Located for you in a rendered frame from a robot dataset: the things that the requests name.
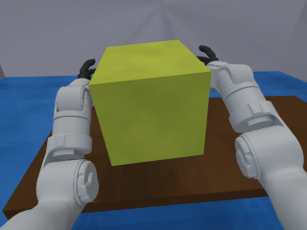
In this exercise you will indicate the right robot hand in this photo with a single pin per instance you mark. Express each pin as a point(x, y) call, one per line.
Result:
point(209, 52)

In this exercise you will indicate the right robot upper arm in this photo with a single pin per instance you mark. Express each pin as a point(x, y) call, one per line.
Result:
point(272, 156)

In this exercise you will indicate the carton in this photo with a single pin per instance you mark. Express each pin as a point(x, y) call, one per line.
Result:
point(151, 100)

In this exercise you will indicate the table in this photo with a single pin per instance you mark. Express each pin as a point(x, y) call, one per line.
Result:
point(212, 176)

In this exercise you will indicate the left robot hand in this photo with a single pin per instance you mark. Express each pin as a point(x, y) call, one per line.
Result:
point(84, 72)

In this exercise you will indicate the left robot upper arm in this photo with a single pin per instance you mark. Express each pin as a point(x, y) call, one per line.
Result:
point(63, 189)

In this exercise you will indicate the robot left forearm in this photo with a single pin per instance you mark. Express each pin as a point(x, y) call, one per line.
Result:
point(71, 127)

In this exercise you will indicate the robot right forearm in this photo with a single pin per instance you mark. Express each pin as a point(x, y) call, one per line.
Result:
point(247, 107)

